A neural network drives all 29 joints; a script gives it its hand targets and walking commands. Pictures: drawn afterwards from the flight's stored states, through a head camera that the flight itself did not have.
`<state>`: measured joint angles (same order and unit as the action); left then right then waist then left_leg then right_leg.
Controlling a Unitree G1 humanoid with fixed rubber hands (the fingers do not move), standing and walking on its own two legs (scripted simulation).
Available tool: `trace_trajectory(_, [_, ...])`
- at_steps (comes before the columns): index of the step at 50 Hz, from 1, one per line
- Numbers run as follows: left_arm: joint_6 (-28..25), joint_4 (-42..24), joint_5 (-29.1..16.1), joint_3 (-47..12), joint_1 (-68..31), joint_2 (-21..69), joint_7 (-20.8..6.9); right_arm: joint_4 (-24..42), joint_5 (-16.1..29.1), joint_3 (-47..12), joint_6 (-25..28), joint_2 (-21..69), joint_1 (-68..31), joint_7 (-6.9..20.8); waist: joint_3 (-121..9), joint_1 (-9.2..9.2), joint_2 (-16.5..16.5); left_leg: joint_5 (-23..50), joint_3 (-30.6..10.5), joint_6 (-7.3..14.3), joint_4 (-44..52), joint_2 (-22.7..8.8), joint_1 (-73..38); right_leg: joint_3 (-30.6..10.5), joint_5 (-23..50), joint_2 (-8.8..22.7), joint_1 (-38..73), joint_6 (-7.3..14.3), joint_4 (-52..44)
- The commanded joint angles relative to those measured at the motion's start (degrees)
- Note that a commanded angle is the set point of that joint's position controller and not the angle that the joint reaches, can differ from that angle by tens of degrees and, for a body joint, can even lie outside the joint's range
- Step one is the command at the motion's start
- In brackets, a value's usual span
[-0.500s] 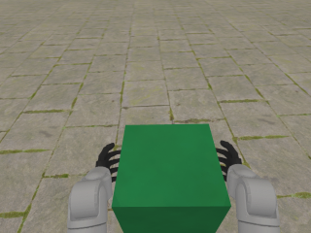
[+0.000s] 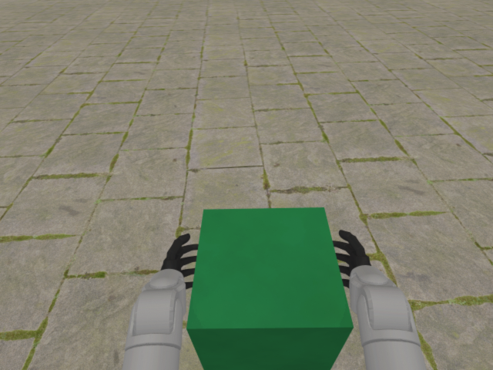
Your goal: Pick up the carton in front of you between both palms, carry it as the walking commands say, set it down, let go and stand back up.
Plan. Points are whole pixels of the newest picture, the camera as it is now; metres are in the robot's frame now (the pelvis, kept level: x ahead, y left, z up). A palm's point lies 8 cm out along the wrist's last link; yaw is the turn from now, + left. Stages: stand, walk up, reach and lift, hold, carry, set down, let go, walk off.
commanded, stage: carry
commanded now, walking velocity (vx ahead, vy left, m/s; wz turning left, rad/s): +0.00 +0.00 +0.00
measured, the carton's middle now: (265, 297) +0.28 +0.00 -0.03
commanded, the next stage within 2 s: none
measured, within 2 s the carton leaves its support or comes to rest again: neither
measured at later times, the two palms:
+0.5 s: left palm (172, 265) +0.30 +0.15 +0.04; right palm (353, 261) +0.30 -0.15 +0.05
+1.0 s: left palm (201, 186) +0.50 +0.13 +0.04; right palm (338, 183) +0.51 -0.17 +0.03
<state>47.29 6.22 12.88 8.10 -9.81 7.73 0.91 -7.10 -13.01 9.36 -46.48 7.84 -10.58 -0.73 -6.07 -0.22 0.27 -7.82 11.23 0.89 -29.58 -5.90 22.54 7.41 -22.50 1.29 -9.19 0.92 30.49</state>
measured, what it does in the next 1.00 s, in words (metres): walks ahead: right foot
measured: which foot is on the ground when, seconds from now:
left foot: down 0.00-0.92, up 0.94-1.00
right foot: down 0.00-0.58, up 0.60-0.90, down 0.92-1.00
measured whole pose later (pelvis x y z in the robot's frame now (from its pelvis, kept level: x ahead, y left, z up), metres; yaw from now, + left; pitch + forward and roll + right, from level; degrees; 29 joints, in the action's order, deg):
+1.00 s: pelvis +0.22 -0.03 +0.01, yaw +2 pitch +3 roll +0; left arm 41.4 8.3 12.6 8.1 -10.6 7.9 0.9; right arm -6.5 -12.7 9.9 -42.0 7.8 -10.3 -1.2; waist -4.3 0.0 -1.6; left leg -28.2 6.3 -1.5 -48.8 -6.4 14.8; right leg 14.3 -11.4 3.6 -19.5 3.3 28.0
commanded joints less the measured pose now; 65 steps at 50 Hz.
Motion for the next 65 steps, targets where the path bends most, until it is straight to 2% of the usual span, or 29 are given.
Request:
trace_trajectory(1, [-6.85,-0.69,-11.41,-27.34,-28.46,47.39,-11.42,-0.73,11.30,-27.12,5.84,47.46,-27.26,11.87,-9.91,0.06,-0.12,5.46,-6.47,0.16,2.39,-4.43,-12.25,-5.74,9.16,6.81,-6.95,1.04,-7.67])
trace_trajectory(7, [-10.83,2.08,-10.94,-27.64,-30.09,50.73,-12.02,-3.51,10.74,-27.27,9.88,50.64,-28.73,12.57,-12.76,0.12,-0.72,10.16,-6.31,0.49,1.48,-4.71,-13.11,-5.33,12.53,6.37,-5.38,1.05,-5.69])
trace_trajectory(16, [-6.90,-2.85,-13.13,-31.23,-25.94,49.77,-11.66,1.84,12.99,-30.63,6.10,49.66,-24.42,12.08,-14.06,0.14,-0.47,13.47,-6.00,0.77,0.28,-4.99,-12.90,-4.99,16.59,6.45,-4.71,0.86,-3.90])
trace_trajectory(17, [-6.79,-2.97,-13.10,-31.09,-25.88,49.55,-11.61,1.94,12.96,-30.49,6.02,49.60,-24.39,12.03,-13.89,0.20,-0.28,8.27,-5.75,0.46,1.54,-5.08,-12.63,-5.04,12.30,6.73,-4.70,0.90,-5.39])
trace_trajectory(19, [-6.89,-3.72,-13.26,-31.22,-27.14,49.41,-11.45,2.68,13.38,-30.90,6.10,49.86,-26.14,11.92,-10.40,0.69,1.81,-12.17,-3.99,-0.72,2.98,-3.23,-10.14,-7.75,-6.75,8.11,-5.22,2.33,-12.70])
trace_trajectory(21, [-7.17,-4.41,-13.33,-30.86,-29.49,49.25,-11.36,3.60,13.68,-31.11,6.44,49.51,-28.53,11.92,-2.74,1.01,6.73,-16.06,0.74,-2.56,-3.08,0.64,-2.40,-16.10,-20.41,13.14,-4.68,5.59,-22.42])
trace_trajectory(24, [-7.66,-3.95,-13.28,-30.77,-30.75,49.00,-11.20,3.49,14.03,-31.29,6.95,49.28,-30.79,11.98,0.40,1.14,7.27,-13.42,-0.37,-2.25,-5.77,0.17,4.32,-16.85,-10.61,15.85,2.01,7.98,-23.15])
trace_trajectory(27, [-7.31,-2.99,-12.56,-30.44,-28.57,48.82,-10.89,1.15,14.02,-30.61,6.78,48.71,-27.22,12.06,-5.98,0.09,4.45,-8.63,2.31,-1.11,6.07,2.57,-8.99,-7.31,8.99,11.44,4.89,5.14,-11.13])
trace_trajectory(28, [-7.02,-2.65,-12.22,-30.53,-26.62,48.68,-10.85,0.59,13.94,-30.20,6.72,48.98,-26.12,12.04,-9.55,-0.08,0.79,-7.63,-1.17,0.25,7.33,0.57,-19.82,-2.25,15.00,8.01,-0.91,2.28,-4.71])
trace_trajectory(29, [-6.74,-3.09,-12.10,-30.79,-27.06,48.71,-10.94,-0.57,13.35,-29.12,6.55,48.72,-23.60,11.97,-12.14,-1.05,-9.87,-4.48,-15.93,4.37,11.66,-7.88,-28.11,2.44,13.38,4.21,-10.14,-1.04,8.08])
trace_trajectory(30, [-6.61,-3.19,-12.11,-31.18,-27.41,48.90,-11.10,-1.20,12.68,-28.72,6.46,48.86,-21.70,11.91,-13.13,-1.82,-16.89,0.75,-29.26,9.82,14.79,-15.19,-36.49,1.99,-1.03,0.52,-22.92,-1.54,17.05])
trace_trajectory(31, [-6.73,-3.32,-12.80,-31.78,-27.17,48.87,-11.25,-0.35,12.55,-29.05,6.52,48.74,-21.21,11.81,-11.94,-1.71,-13.53,5.93,-32.69,12.81,15.81,-19.27,-37.72,-2.09,-10.50,1.24,-29.01,-0.93,22.84])
trace_trajectory(32, [-7.04,-3.77,-13.40,-32.15,-26.89,49.28,-11.38,1.25,12.78,-29.79,6.63,48.96,-22.01,11.71,-12.06,-1.46,-8.09,7.08,-30.95,13.05,15.75,-19.88,-36.89,-4.93,-11.13,2.79,-30.71,-0.23,24.63])
trace_trajectory(34, [-7.52,-6.03,-14.64,-33.45,-26.72,50.14,-11.42,5.51,14.52,-32.98,6.96,50.15,-24.73,11.49,-11.95,-1.12,-3.82,0.50,-23.94,9.89,18.16,-18.11,-33.40,-5.03,-7.85,4.71,-28.93,0.25,18.08])
trace_trajectory(37, [-7.42,-8.60,-15.56,-35.20,-25.76,49.49,-10.80,9.30,16.40,-36.06,6.69,49.27,-26.21,11.30,-11.72,-1.06,-6.71,-4.87,-14.09,7.04,20.54,-13.33,-28.00,-1.10,2.19,3.22,-22.09,-0.51,8.34])
trace_trajectory(41, [-6.96,-8.69,-13.98,-33.64,-23.39,46.26,-10.06,8.40,14.86,-34.47,6.00,46.37,-22.41,10.81,-9.91,-1.22,-8.81,-4.96,-7.52,5.71,20.32,-10.98,-23.43,3.03,11.10,2.32,-15.72,-1.17,-0.12])
trace_trajectory(45, [-6.97,-5.51,-12.54,-30.88,-22.85,45.45,-10.23,5.97,12.77,-31.85,5.60,45.51,-22.01,10.45,-8.61,-0.17,-5.88,-11.76,-1.72,2.46,9.70,-7.13,-13.73,7.39,12.13,1.06,0.73,-1.26,-6.96])
trace_trajectory(46, [-6.94,-3.99,-11.96,-29.94,-22.94,45.44,-10.37,4.68,12.18,-31.38,5.46,45.62,-21.65,10.38,-9.86,0.40,-2.63,-10.09,0.57,0.99,0.57,-5.06,-7.81,4.02,8.16,3.45,9.03,-0.08,-7.44])
trace_trajectory(47, [-7.01,-2.37,-11.05,-28.31,-21.91,44.58,-10.42,4.39,11.95,-31.49,5.20,45.73,-22.21,10.53,-9.58,1.44,10.38,-11.99,3.28,-2.49,-14.16,0.57,2.95,-15.89,2.10,15.19,14.16,3.99,-16.36])
trace_trajectory(48, [-7.43,-1.52,-11.03,-27.54,-21.19,45.29,-10.56,4.21,12.00,-31.46,5.25,45.80,-23.44,10.90,-10.10,2.15,18.90,-22.51,-0.46,-3.12,-25.84,3.82,13.94,-30.36,9.40,23.19,20.90,10.77,-19.89])
trace_trajectory(49, [-7.90,-2.38,-11.99,-28.25,-21.08,46.10,-10.81,3.68,12.57,-32.08,5.68,46.28,-23.26,11.00,-9.82,1.86,13.69,-24.66,-6.28,-1.75,-32.03,1.45,17.27,-28.41,24.69,24.86,21.45,12.43,-18.04])
trace_trajectory(50, [-8.48,-2.82,-12.66,-28.76,-21.38,47.18,-11.06,3.81,13.06,-32.60,6.48,47.21,-23.35,11.12,-10.94,1.74,8.59,-24.40,-8.06,-0.89,-34.18,0.20,16.99,-22.92,37.94,23.53,20.58,12.27,-15.31])
trace_trajectory(52, [-9.94,-4.62,-14.19,-31.49,-23.47,49.56,-11.54,4.46,13.58,-33.96,8.15,49.65,-22.56,11.27,-13.30,1.38,2.86,-19.51,-8.78,-0.54,-26.42,-1.56,14.19,-13.50,42.76,20.88,19.42,8.36,-14.81])
trace_trajectory(56, [-11.24,-9.06,-17.37,-36.39,-26.02,50.83,-11.90,8.69,14.61,-37.24,9.52,51.11,-21.70,10.59,-15.27,0.76,8.00,-10.71,-4.24,-1.63,-12.19,2.37,5.98,-1.39,48.33,15.51,16.30,5.43,-12.74])
trace_trajectory(60, [-8.93,-12.43,-17.00,-37.36,-21.93,47.38,-10.85,13.88,15.90,-39.51,7.19,47.58,-20.77,9.69,-14.91,1.01,9.99,2.69,-0.57,-1.50,1.04,4.02,-1.87,3.50,48.00,13.16,13.45,3.60,-8.72])
trace_trajectory(62, [-7.23,-12.27,-15.26,-35.77,-19.75,44.35,-10.16,13.29,15.29,-37.86,5.75,44.84,-18.63,9.52,-14.55,0.19,6.45,17.33,0.47,-1.30,11.19,2.91,-12.43,5.45,39.65,10.81,8.42,0.49,-3.32])
trace_trajectory(63, [-6.49,-11.59,-14.09,-34.67,-18.97,42.82,-9.80,12.57,14.78,-36.45,5.05,43.46,-18.23,9.54,-15.36,-0.05,4.41,24.44,-2.34,-0.83,10.96,-0.89,-20.45,5.10,32.17,10.04,2.51,-1.07,-0.82])
trace_trajectory(64, [-5.81,-11.42,-13.19,-33.75,-19.41,41.30,-9.52,11.33,13.89,-34.66,4.47,42.25,-17.75,9.60,-17.13,0.06,-3.52,47.71,-9.58,1.37,5.39,-8.03,-27.60,4.37,17.25,6.90,-3.11,-3.09,3.68])
trace_trajectory(65, [-5.11,-10.89,-12.79,-33.50,-18.49,40.75,-9.44,9.69,13.56,-33.24,4.17,41.58,-17.36,9.71,-18.94,-0.22,-8.51,52.94,-14.09,6.46,2.81,-12.78,-33.04,0.78,4.57,5.65,-7.73,-3.79,3.81])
